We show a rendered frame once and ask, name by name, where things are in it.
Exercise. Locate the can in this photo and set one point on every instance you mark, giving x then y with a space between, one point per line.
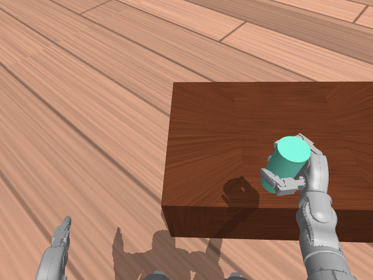
289 156

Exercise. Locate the left robot hand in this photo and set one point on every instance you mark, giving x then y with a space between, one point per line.
54 259

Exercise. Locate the right robot arm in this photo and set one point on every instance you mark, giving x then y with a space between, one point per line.
321 251

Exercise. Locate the right robot hand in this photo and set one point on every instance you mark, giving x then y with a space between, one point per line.
313 176

